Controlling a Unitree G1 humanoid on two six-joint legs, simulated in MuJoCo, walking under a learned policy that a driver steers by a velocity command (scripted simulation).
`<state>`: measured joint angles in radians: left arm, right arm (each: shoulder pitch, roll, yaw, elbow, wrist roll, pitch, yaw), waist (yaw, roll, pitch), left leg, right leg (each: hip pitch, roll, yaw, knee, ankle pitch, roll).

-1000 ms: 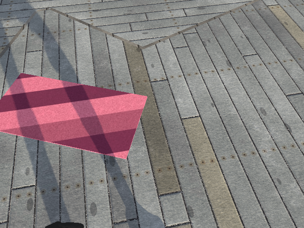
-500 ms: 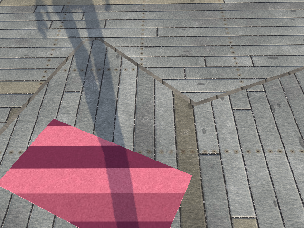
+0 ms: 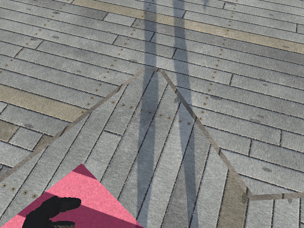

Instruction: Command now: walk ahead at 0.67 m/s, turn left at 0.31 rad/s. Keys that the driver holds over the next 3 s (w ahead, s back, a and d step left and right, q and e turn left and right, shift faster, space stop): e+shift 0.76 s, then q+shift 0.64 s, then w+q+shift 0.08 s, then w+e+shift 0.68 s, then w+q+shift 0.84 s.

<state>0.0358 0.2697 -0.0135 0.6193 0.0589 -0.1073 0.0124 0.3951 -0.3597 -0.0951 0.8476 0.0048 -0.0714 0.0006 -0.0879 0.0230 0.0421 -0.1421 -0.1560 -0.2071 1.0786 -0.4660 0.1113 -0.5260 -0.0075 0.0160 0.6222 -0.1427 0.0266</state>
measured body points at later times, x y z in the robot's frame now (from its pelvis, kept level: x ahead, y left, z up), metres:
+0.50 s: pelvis +0.23 +0.00 +0.02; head +0.27 -0.01 +0.47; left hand +0.41 +0.26 -0.08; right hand +0.36 -0.29 -0.06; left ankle +0.33 +0.10 -0.71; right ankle +0.20 -0.13 -0.62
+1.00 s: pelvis +0.27 -0.06 +0.02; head +0.27 -0.09 +0.47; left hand +0.57 +0.03 -0.04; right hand +0.21 -0.36 -0.10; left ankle +0.36 +0.05 -0.67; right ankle +0.24 -0.15 -0.71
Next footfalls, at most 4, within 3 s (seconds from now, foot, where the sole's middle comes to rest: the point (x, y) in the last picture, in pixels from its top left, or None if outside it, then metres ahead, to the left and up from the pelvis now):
0.30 left None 0.37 0.09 -0.75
0.68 right None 0.27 -0.17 -0.75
1.20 left None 0.34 0.05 -0.75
1.80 right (194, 221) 0.45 -0.19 -0.75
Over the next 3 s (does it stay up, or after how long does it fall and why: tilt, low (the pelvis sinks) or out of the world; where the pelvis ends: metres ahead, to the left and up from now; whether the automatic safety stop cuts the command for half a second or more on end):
stays up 1.35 -0.50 -0.01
